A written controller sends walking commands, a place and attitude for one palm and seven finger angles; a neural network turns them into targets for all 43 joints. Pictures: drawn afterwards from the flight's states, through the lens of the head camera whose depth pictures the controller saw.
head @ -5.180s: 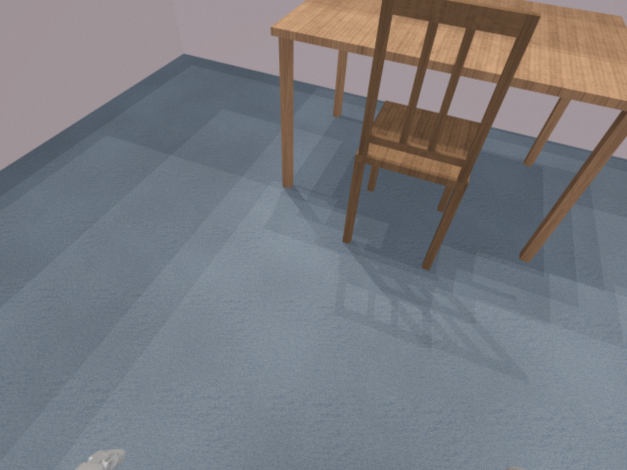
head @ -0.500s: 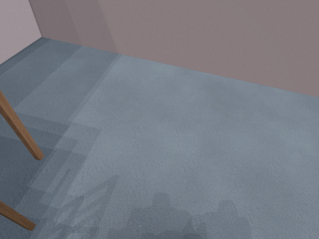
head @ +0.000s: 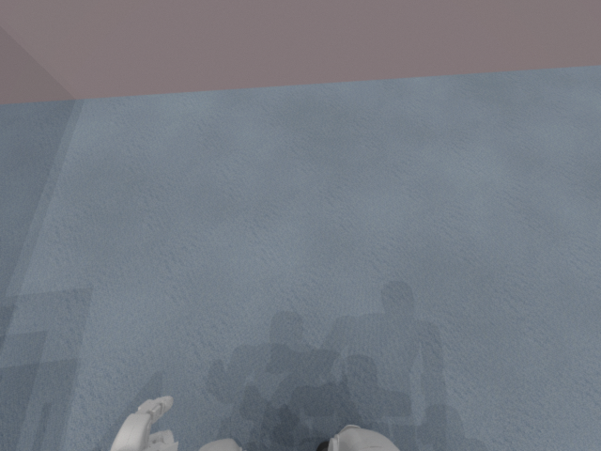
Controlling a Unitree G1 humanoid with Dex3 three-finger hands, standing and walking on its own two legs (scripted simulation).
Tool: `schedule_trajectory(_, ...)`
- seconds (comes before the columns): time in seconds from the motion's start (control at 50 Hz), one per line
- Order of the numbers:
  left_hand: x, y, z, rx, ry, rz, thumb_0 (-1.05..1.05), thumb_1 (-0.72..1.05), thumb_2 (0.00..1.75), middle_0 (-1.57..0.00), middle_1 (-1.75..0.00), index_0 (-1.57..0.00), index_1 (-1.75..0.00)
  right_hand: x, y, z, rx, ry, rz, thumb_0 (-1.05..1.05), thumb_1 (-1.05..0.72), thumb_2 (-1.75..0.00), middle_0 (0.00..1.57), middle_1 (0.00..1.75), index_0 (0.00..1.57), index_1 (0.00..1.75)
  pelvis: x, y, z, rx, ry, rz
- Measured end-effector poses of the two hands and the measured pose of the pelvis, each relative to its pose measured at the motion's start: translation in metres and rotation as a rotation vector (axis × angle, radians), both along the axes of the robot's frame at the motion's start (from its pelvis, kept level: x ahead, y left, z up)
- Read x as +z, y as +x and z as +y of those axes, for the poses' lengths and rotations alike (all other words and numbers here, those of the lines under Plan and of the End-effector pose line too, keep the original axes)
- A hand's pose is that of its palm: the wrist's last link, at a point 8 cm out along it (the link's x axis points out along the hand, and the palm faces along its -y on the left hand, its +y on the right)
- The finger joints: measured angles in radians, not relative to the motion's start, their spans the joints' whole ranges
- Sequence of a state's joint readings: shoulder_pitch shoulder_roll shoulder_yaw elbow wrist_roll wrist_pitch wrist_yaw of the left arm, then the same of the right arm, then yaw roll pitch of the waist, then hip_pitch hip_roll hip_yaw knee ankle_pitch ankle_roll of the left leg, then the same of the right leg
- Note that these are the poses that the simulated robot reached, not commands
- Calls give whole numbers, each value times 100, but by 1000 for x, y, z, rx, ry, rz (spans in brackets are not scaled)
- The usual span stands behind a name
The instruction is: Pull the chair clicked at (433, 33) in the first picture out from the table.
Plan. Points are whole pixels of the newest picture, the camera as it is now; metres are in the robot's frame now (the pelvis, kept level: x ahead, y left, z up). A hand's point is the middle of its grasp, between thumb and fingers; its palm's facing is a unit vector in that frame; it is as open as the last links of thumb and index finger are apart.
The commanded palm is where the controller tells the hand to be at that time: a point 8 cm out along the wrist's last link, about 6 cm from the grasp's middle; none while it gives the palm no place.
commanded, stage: turn to face it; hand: left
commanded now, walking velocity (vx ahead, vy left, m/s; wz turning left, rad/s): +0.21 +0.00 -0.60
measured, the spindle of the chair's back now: out of the picture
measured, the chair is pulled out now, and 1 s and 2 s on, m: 0.00 0.00 0.00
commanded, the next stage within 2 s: none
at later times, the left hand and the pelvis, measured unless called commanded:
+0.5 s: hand (155, 435) +0.16 +0.23 -0.17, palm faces +0.08 -0.98 -0.16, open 7.3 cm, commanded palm none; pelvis +0.12 +0.05 +0.01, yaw +1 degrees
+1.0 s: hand (156, 430) +0.16 +0.21 -0.12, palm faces +0.31 -0.90 -0.30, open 7.4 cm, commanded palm none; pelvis +0.11 -0.02 +0.02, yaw +19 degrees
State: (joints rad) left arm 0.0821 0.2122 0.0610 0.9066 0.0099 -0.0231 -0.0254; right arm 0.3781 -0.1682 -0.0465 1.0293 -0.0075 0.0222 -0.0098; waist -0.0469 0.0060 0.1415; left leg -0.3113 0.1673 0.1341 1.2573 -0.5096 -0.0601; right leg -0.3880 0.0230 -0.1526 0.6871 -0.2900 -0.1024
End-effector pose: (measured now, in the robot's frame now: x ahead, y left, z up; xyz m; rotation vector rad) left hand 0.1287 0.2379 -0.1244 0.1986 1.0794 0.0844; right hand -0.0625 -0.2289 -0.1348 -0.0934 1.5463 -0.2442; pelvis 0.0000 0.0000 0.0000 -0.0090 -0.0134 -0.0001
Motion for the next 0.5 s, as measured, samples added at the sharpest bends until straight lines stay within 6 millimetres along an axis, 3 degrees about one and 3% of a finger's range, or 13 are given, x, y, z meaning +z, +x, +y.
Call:
schedule_trajectory(0.14,22,16,-1,-38,38,67,0,91,90,-20,-30,-20,-30,19,141,-14,28,-30,-331,1,-91,-90,20,30,19,30,21,39,0,-76,17,8)
schedule_trajectory(0.22,23,21,3,-31,36,103,1,91,90,-20,-30,-20,-30,30,197,-10,50,-37,-435,1,-91,-90,20,29,19,30,25,61,7,-86,10,13)
schedule_trajectory(0.32,10,28,9,29,-5,115,1,91,90,-20,-30,-20,-30,30,234,11,101,-29,-420,0,-91,-90,20,29,19,30,22,92,20,-47,-19,5)
schedule_trajectory(0.4,-13,28,22,110,-48,133,1,91,90,-20,-30,-20,-30,23,251,35,166,-29,-363,1,-91,-90,20,29,19,30,11,117,34,8,-31,-7)
schedule_trajectory(0.5,-16,20,37,149,-52,209,1,91,90,-20,-30,-20,-30,29,258,49,180,-46,-337,0,-93,-90,20,30,20,30,14,123,47,21,-20,-7)
